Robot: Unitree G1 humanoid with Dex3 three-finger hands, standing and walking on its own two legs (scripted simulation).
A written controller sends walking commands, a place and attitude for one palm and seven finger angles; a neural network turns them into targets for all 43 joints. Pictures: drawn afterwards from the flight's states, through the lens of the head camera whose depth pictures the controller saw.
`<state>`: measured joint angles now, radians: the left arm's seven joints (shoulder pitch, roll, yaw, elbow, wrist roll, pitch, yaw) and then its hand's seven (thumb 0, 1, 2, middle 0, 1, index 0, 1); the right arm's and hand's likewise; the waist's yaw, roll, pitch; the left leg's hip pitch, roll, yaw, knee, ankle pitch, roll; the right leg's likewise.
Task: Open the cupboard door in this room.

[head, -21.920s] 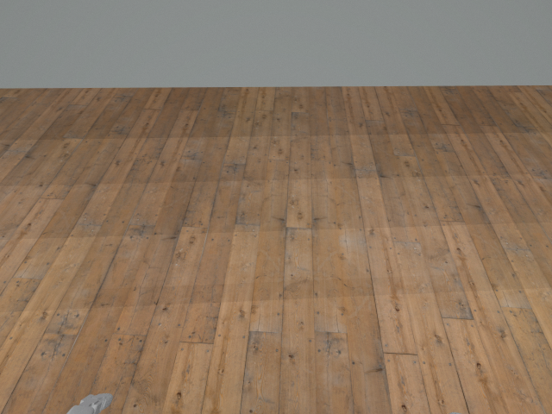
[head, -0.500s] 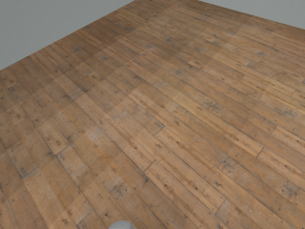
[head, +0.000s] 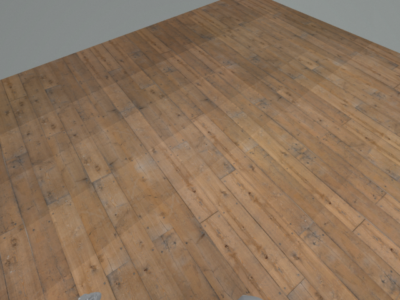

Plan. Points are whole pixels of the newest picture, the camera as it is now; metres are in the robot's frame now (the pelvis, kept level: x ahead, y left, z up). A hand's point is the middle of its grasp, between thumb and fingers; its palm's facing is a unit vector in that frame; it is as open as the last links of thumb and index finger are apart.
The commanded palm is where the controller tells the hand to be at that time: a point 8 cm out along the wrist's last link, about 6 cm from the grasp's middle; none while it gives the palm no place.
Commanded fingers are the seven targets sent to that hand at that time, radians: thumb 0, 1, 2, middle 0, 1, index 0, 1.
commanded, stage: turn or walk to find it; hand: left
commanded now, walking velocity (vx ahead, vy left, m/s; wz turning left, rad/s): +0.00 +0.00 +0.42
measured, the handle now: out of the picture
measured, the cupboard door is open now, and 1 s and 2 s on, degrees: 0 0 0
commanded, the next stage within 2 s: none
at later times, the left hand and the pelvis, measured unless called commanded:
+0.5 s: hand out of the picture -0.03 +0.15 -0.16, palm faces +0.29 -0.92 -0.27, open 7.3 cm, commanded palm none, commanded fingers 0.00 0.90 0.90 -0.20 -0.30 -0.20 -0.30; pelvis -0.02 -0.05 +0.00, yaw +15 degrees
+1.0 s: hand out of the picture -0.09 +0.22 -0.17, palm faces +0.47 -0.85 -0.23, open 7.3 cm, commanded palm none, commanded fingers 0.00 0.90 0.90 -0.20 -0.30 -0.20 -0.30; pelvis -0.06 +0.00 +0.00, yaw +26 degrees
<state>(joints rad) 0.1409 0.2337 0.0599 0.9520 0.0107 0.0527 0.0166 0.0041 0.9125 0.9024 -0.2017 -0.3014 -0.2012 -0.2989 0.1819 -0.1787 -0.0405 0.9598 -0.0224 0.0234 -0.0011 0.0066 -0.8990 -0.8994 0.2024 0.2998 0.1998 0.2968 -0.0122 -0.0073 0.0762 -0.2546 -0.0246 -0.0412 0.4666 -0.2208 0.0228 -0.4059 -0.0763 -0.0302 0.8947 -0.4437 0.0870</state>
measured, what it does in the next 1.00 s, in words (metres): steps on the spot, turning left: right foot, then left foot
